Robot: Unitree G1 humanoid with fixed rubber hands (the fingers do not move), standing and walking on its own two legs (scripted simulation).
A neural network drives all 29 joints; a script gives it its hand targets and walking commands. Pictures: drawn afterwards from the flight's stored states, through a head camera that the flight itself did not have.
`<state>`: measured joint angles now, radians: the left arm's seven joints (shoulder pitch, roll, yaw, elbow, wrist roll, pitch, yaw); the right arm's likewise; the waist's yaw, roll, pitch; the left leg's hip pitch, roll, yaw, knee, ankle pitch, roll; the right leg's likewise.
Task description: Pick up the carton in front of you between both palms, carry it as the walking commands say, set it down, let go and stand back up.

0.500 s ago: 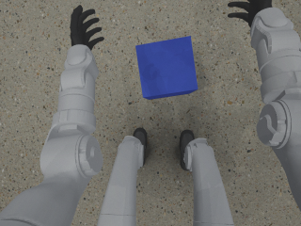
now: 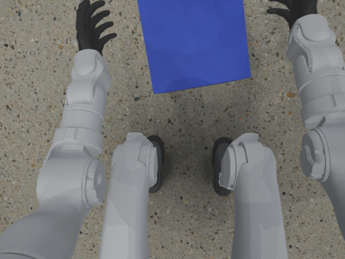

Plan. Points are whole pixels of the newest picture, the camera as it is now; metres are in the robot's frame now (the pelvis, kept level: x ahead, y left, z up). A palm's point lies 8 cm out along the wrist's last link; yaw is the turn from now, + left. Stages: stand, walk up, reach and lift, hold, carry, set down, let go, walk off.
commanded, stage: reach and lift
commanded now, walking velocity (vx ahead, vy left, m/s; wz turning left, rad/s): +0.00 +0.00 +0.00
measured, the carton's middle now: (193, 49) +0.51 -0.03 -0.33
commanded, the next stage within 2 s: none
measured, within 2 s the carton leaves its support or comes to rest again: leaves its support in 1.16 s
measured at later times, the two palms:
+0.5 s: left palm (114, 46) +0.51 +0.17 -0.26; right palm (266, 29) +0.53 -0.20 -0.28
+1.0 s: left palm (126, 43) +0.52 +0.13 -0.25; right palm (259, 28) +0.53 -0.17 -0.26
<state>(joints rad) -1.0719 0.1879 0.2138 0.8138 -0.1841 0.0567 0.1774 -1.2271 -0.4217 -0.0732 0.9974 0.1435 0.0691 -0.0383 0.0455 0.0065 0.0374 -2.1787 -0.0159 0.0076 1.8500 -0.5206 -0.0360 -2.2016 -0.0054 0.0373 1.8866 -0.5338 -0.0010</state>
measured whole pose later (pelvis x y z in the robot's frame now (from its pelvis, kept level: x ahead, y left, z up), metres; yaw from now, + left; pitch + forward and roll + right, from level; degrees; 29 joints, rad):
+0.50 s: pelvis -0.02 +0.00 -0.09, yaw +0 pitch +37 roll +3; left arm -1.41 0.29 0.10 1.11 -0.32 0.02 0.17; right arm -1.50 -0.46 0.06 1.18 0.24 0.03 -0.08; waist 0.04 0.06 0.38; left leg -2.28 -0.04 -0.01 2.17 -0.54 -0.06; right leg -2.29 -0.02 0.03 2.21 -0.56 -0.01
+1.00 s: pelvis -0.02 +0.00 -0.08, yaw +0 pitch +37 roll +2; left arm -1.47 0.20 0.20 1.17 -0.20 0.00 0.21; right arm -1.56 -0.38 0.03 1.29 0.18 0.03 -0.08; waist 0.02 0.04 0.34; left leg -2.28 -0.03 0.00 2.14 -0.52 -0.04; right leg -2.29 -0.01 0.04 2.17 -0.54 0.00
